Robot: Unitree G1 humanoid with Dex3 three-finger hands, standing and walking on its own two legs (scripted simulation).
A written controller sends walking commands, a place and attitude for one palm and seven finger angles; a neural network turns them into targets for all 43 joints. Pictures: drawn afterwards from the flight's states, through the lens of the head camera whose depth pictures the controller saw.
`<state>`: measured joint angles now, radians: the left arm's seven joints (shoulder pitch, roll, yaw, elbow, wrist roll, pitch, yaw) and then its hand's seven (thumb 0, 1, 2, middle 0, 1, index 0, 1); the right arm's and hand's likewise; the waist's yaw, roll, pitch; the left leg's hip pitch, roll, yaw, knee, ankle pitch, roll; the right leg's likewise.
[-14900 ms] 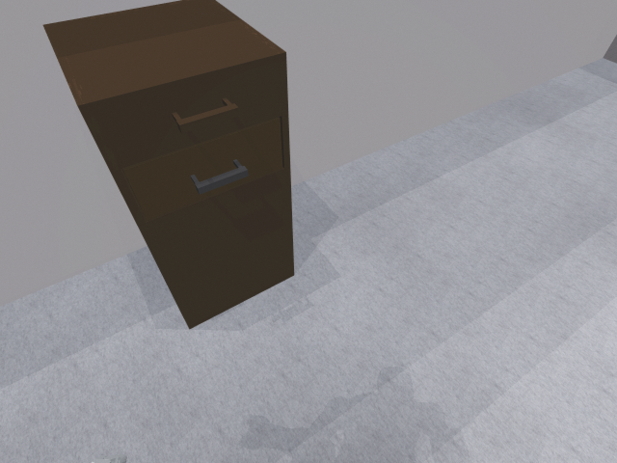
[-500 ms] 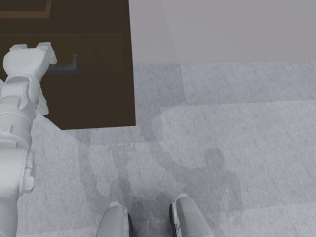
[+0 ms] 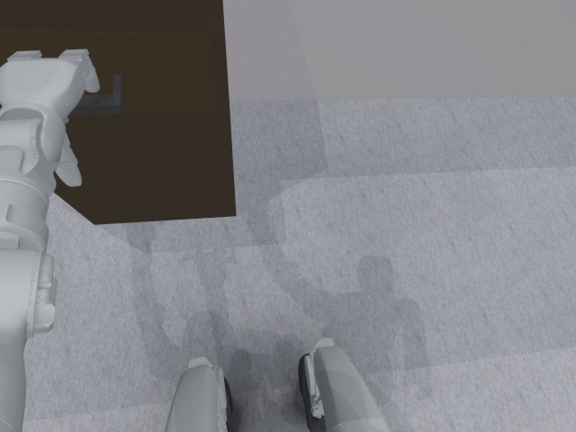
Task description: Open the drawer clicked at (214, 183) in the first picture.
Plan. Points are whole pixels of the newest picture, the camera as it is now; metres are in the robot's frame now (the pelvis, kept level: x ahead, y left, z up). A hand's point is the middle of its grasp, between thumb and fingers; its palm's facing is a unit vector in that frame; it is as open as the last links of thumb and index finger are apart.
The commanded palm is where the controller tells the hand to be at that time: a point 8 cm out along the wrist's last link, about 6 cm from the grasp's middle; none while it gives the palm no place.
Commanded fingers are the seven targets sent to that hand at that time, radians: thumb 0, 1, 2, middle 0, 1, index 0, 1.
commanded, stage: move the hooked fingers above the handle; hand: left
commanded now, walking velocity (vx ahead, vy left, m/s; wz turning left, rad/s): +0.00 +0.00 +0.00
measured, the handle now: (76, 93) +0.61 +0.24 -0.03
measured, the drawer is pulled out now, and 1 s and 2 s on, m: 0.00 0.00 0.00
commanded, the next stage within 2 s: none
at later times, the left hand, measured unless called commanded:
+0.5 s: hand (43, 111) +0.55 +0.26 +0.01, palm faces -0.20 +0.01 -0.98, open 13.8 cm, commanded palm +0.56 +0.23 +0.06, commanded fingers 0.00 -0.50 0.30 -0.30 -1.20 -0.30 -1.20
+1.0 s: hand (35, 111) +0.55 +0.27 +0.02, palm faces -0.14 +0.00 -0.99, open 13.7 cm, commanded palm +0.56 +0.23 +0.07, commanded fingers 0.00 -0.50 0.30 -0.30 -1.20 -0.30 -1.20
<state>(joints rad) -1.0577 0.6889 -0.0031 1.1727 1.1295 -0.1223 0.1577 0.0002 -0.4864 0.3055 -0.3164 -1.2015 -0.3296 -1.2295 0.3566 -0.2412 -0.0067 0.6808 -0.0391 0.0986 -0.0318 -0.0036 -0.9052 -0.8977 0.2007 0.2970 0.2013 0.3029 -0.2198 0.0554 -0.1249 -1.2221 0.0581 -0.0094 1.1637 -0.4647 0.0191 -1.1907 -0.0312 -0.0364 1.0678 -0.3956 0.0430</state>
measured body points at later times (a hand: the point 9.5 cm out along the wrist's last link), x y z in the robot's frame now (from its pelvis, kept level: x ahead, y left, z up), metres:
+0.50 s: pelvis +0.00 -0.01 +0.00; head +0.18 +0.00 +0.41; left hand +0.55 +0.25 +0.07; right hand -0.02 -0.28 -0.12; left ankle +0.03 +0.11 -0.64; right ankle +0.05 -0.15 -0.64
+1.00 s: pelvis +0.01 +0.00 +0.01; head +0.19 +0.01 +0.42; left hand +0.55 +0.26 +0.07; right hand -0.01 -0.26 -0.12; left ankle +0.03 +0.11 -0.64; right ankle +0.05 -0.15 -0.64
